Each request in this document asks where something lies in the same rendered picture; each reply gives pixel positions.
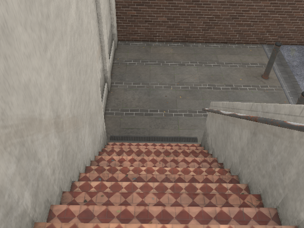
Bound stairs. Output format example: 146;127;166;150
33;142;298;228

